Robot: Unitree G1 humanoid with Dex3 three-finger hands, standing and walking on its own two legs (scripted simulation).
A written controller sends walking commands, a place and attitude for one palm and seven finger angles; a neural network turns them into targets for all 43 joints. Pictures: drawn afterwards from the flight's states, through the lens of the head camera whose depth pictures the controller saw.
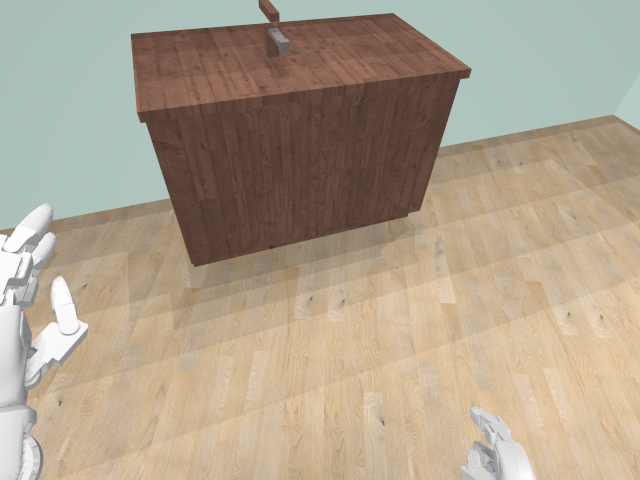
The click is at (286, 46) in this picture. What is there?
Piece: tap's lever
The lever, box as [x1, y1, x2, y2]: [278, 39, 289, 52]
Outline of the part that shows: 278,39 278,43 280,44 279,47 278,45 278,47 280,48 279,50 281,52 289,51 289,41 287,39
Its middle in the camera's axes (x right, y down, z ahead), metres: -0.11 -0.55 +1.10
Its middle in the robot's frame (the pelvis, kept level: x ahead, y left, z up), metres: +1.19 +0.18 +0.04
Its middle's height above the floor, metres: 0.82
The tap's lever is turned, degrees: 0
